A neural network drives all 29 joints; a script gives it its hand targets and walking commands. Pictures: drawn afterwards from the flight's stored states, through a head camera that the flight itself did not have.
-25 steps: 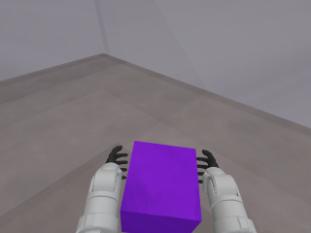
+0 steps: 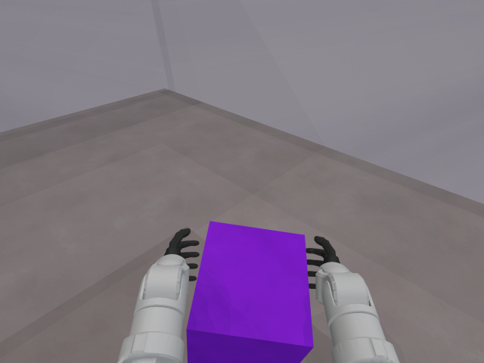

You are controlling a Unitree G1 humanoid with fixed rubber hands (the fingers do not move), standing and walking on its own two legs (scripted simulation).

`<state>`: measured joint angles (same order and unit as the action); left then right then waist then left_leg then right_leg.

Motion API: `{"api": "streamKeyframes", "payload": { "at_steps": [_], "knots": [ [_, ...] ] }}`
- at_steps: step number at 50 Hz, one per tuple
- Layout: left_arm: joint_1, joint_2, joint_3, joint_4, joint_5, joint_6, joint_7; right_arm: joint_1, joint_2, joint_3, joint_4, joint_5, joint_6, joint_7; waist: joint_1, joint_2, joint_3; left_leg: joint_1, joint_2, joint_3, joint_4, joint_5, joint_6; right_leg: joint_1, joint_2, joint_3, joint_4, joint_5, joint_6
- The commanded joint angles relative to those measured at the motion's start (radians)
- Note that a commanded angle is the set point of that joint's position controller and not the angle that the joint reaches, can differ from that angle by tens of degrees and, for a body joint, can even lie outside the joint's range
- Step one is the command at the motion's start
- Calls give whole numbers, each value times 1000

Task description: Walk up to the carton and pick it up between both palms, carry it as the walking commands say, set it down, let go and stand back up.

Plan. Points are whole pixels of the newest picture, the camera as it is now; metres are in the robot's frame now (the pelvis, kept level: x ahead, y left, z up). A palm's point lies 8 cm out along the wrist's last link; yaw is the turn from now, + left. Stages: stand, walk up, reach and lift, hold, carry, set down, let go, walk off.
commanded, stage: hold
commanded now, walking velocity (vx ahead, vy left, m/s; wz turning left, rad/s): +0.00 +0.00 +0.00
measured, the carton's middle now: (247, 297) +0.29 +0.01 -0.03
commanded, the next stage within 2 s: carry in 0.58 s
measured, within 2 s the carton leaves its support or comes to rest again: neither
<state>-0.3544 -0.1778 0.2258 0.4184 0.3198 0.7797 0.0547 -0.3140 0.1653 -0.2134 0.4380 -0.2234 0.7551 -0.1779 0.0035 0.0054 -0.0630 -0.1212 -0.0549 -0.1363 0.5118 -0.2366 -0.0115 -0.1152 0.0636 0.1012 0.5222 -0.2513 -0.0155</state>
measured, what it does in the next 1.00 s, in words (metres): shifts its weight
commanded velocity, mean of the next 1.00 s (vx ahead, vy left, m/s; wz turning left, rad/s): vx -0.12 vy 0.00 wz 0.00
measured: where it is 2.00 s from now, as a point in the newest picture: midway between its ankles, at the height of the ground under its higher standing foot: outside the picture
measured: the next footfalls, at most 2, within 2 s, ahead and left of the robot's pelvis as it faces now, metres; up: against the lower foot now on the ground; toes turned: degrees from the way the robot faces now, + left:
right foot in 1.24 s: -0.08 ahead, -0.10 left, +0.00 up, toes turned -7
left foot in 1.54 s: -0.23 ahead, +0.11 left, +0.00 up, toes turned +0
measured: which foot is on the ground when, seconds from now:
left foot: down 0.00-1.00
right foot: down 0.00-1.00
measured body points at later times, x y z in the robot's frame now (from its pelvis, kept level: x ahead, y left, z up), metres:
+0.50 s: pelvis +0.00 +0.00 +0.00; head -0.08 +0.00 +0.44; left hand +0.30 +0.14 +0.06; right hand +0.30 -0.14 +0.04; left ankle +0.04 +0.13 -0.73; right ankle +0.03 -0.11 -0.73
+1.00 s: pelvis -0.07 +0.01 -0.03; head -0.08 +0.01 +0.42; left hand +0.24 +0.12 +0.07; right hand +0.21 -0.15 +0.05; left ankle +0.04 +0.13 -0.73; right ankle +0.03 -0.11 -0.73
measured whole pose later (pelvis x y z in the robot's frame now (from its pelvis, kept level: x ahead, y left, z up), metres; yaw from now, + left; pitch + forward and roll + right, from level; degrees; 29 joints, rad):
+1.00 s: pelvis -0.07 +0.01 -0.03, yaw -2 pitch +2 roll +1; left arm -0.27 -0.16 0.04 -0.19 0.15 1.09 0.23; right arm -0.20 0.14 -0.06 -0.20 -0.05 1.09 -0.26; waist -0.03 -0.02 -0.08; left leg -0.56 -0.04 -0.04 0.72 -0.24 0.00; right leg -0.56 0.05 0.10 0.73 -0.21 0.01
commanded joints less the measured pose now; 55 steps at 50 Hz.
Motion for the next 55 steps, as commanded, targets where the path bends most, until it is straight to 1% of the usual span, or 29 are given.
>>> {"api": "streamKeyframes", "payload": {
  "at_steps": [1,7,12,16,17,19,22,24,28,29,30,33,34,36,37,38,39,41,42,44,46,47,49,50,51,52,53,54,55],
  "knots": [
    [-651,-1085,-500,-58,-354,-78,-296,-732,1104,498,-75,280,-44,408,5,-11,-183,1,-4,34,-111,2,20,7,-13,-13,-125,12,19],
    [-665,-1084,-491,-37,-349,-79,-299,-743,1106,485,-58,275,-48,404,5,-9,-187,0,-6,37,-110,-2,20,8,-15,-11,-128,1,18],
    [-659,-1077,-495,-53,-351,-79,-298,-733,1105,489,-67,279,-49,400,5,-9,-192,4,-9,40,-108,23,19,20,-16,-10,-126,33,20],
    [-645,-1076,-503,-67,-354,-78,-297,-721,1100,499,-83,280,-46,398,2,-21,-194,10,-10,38,-110,36,19,20,-15,-10,-129,45,20],
    [-643,-1079,-513,-76,-354,-78,-295,-713,1100,503,-88,284,-48,398,2,-1,-199,10,-11,38,-108,45,17,23,-16,-10,-125,60,18],
    [-617,-1081,-512,-74,-356,-74,-294,-707,1092,511,-111,284,-47,396,4,-16,-200,11,-12,38,-108,61,17,30,-14,-11,-125,78,19],
    [-594,-1088,-523,-87,-359,-72,-291,-701,1090,530,-143,293,-47,394,4,-14,-216,18,-13,36,-109,78,16,40,-13,-10,-123,99,18],
    [-589,-1084,-532,-105,-360,-71,-288,-671,1090,528,-130,292,-43,395,1,-5,-213,20,-14,36,-110,89,13,38,-12,-10,-122,113,17],
    [-569,-1082,-531,-109,-357,-68,-286,-682,1082,540,-166,298,-43,395,6,-12,-207,18,-15,36,-110,83,14,39,-11,-10,-123,104,18],
    [-615,-1080,-552,-122,-358,-61,-277,-724,1045,541,-162,259,-44,394,-16,-8,-119,-113,141,-32,-44,33,22,-174,-173,75,-90,65,-3],
    [-623,-1087,-579,-178,-391,-56,-272,-723,1057,575,-218,280,-38,388,-17,4,-150,-112,150,-53,-27,86,29,-184,-165,88,-62,98,-12],
    [-580,-1105,-663,-275,-462,-19,-254,-655,1066,639,-338,325,-2,362,-10,-7,-349,-96,171,-38,93,428,45,-117,-174,72,78,429,-27],
    [-558,-1103,-690,-311,-477,-5,-246,-637,1067,664,-381,344,14,352,-9,-11,-405,-79,182,-44,118,528,56,-107,-173,69,117,492,-30],
    [-513,-1106,-721,-352,-488,33,-228,-616,1067,698,-446,376,49,335,-9,15,-458,-76,194,-49,150,630,75,-116,-171,72,168,522,-35],
    [-495,-1103,-729,-374,-491,52,-218,-592,1067,708,-465,386,68,327,-8,23,-474,-79,200,-52,156,637,83,-127,-168,72,176,491,-35],
    [-473,-1108,-737,-410,-497,70,-207,-562,1068,717,-496,396,86,318,-8,35,-485,-91,203,-57,155,630,88,-134,-162,72,174,448,-35],
    [-456,-1114,-746,-455,-511,93,-195,-547,1079,729,-534,413,107,304,-5,48,-484,-119,195,-53,153,575,88,-132,-153,76,143,382,-33],
    [-417,-1113,-761,-519,-529,137,-172,-538,1077,752,-619,443,152,280,-6,-21,-477,-168,168,-27,178,437,75,-146,-186,121,124,411,-49],
    [-412,-1116,-778,-580,-552,161,-159,-549,1080,774,-689,469,175,266,-8,-56,-477,-190,146,-7,198,371,64,-156,-204,146,110,430,-61],
    [-385,-1093,-784,-667,-565,210,-127,-531,1073,791,-772,502,225,237,-10,-100,-471,-228,96,39,234,182,49,-186,-242,184,64,431,-87],
    [-321,-1059,-767,-703,-558,259,-95,-479,1067,789,-806,515,277,213,-13,-143,-442,-237,49,90,214,-51,36,-237,-269,206,-6,317,-98],
    [-298,-1043,-754,-718,-553,278,-82,-467,1061,786,-826,518,297,204,-14,-161,-425,-227,36,108,211,-136,34,-282,-274,206,-44,208,-95],
    [-281,-1017,-736,-758,-545,310,-60,-464,1050,785,-868,530,331,190,-15,-133,-385,-190,48,106,164,-145,44,-383,-249,179,-82,-2,-66],
    [-290,-1012,-730,-788,-547,325,-50,-471,1046,777,-892,537,344,184,-16,-79,-365,-180,76,63,104,-159,58,-432,-214,141,-65,-120,-42],
    [-295,-1003,-726,-814,-550,339,-40,-458,1030,762,-902,536,357,177,-23,33,-342,-192,159,-54,-10,-190,87,-485,-147,65,26,-221,-10],
    [-293,-1001,-728,-839,-556,352,-31,-443,1007,746,-919,534,368,169,-27,231,-353,-240,328,-260,-168,-205,153,-489,-28,-80,321,-246,21],
    [-275,-998,-726,-843,-555,365,-22,-414,992,735,-927,529,385,164,-15,276,-342,-328,454,-375,-266,-197,198,-473,5,-141,552,-264,32],
    [-267,-990,-736,-828,-561,377,-15,-371,981,722,-906,507,401,156,-5,224,-345,-342,449,-323,-253,-128,195,-437,-30,-145,620,-231,36],
    [-270,-988,-748,-824,-579,383,-14,-345,975,710,-903,491,406,148,-1,168,-343,-359,410,-249,-228,-62,172,-411,-36,-150,616,-216,32]
  ]
}}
